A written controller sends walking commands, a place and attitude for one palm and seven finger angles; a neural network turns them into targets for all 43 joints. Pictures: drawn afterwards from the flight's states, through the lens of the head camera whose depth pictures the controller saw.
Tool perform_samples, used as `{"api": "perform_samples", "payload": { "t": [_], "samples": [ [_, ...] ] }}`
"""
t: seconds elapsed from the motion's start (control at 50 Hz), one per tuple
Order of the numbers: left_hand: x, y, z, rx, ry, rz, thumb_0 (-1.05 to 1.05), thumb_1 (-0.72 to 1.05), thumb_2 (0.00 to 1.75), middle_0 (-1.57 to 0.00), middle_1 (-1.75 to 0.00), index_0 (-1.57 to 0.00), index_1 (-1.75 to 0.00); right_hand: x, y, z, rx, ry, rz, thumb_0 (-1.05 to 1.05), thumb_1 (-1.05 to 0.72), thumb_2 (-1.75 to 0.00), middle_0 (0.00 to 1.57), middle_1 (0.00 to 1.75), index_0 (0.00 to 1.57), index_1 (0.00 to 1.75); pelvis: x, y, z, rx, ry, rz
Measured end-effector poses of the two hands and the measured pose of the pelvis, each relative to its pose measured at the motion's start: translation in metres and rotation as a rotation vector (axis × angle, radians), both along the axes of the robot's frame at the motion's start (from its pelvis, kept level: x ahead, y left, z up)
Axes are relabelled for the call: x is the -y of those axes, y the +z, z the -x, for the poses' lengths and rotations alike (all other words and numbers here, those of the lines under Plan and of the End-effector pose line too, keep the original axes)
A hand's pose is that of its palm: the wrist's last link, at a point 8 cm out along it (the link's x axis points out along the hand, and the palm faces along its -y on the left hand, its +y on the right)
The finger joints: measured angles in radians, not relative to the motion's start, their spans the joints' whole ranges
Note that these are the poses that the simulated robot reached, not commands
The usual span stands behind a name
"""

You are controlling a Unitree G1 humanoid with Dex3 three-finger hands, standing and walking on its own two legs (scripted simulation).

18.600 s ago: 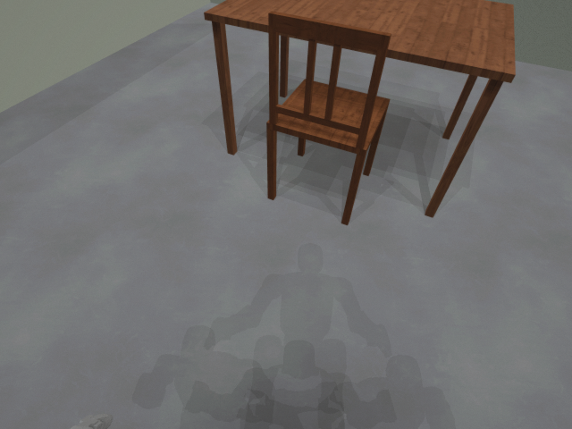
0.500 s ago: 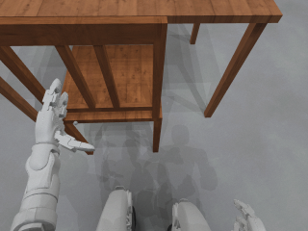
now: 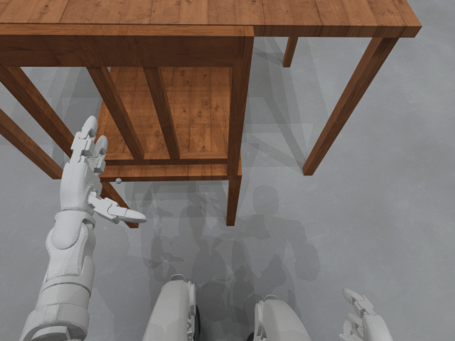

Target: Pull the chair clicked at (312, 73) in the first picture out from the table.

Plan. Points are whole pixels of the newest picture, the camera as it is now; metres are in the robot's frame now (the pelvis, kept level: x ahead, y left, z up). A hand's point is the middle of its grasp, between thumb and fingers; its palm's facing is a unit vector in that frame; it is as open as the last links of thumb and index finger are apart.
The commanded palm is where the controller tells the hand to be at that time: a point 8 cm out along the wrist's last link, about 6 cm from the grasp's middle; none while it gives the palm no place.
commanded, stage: push the fingers through the gap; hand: left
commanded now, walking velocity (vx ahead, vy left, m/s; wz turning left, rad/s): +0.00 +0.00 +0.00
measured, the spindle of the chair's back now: (121, 119) +0.51 +0.23 +0.02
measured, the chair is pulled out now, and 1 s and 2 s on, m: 0.00 0.00 0.00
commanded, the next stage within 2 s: hook a spindle and tug to test in 1.50 s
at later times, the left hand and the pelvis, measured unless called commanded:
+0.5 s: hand (120, 157) +0.42 +0.21 +0.03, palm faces +0.09 -0.99 -0.05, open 16.9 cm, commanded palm +0.40 +0.25 +0.03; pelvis +0.00 +0.00 -0.01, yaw -1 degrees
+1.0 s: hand (124, 134) +0.46 +0.21 +0.04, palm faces +0.10 -0.99 -0.04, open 16.9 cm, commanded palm +0.44 +0.25 +0.03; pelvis +0.00 +0.00 -0.01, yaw -1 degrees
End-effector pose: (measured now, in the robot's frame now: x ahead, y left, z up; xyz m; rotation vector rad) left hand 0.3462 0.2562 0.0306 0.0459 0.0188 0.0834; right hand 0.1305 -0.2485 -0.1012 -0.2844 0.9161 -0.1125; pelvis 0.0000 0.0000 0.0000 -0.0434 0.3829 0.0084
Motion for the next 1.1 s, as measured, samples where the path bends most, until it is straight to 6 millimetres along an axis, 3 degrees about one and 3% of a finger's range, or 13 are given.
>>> {"api": "perform_samples", "payload": {
  "t": [0.2, 0.48, 0.7, 1.1],
  "samples": [
    [0.003, 0.004, -0.022, 0.017, -0.006, -0.005, -0.01, -0.5, 0.3, -0.06, -0.08, -0.06, -0.08, 0.005, -0.006, 0.008, -0.026, -0.015, 0.006, 0.01, -0.9, -0.9, 0.2, 0.3, 0.21, 0.3, 0.002, -0.003, 0.001, -0.01, -0.001, 0.0],
    [-0.005, 0.005, -0.042, 0.013, 0.009, -0.004, -0.01, -0.5, 0.3, -0.06, -0.08, -0.06, -0.08, 0.013, -0.011, 0.037, -0.1, -0.053, 0.013, 0.01, -0.9, -0.9, 0.2, 0.3, 0.21, 0.3, 0.003, -0.006, 0.002, -0.021, -0.01, 0.0],
    [0.003, 0.006, -0.07, 0.016, 0.0, 0.003, -0.01, -0.5, 0.3, -0.06, -0.08, -0.06, -0.08, 0.015, -0.014, 0.055, -0.152, -0.074, 0.019, 0.01, -0.9, -0.9, 0.2, 0.3, 0.21, 0.3, 0.002, -0.008, 0.003, -0.041, -0.016, 0.003],
    [-0.007, 0.009, -0.098, 0.017, 0.005, 0.005, -0.01, -0.5, 0.3, -0.06, -0.08, -0.06, -0.08, 0.017, -0.018, 0.078, -0.233, -0.103, 0.027, 0.01, -0.9, -0.9, 0.2, 0.3, 0.21, 0.3, 0.001, -0.013, 0.003, -0.061, -0.02, 0.01]
  ]
}}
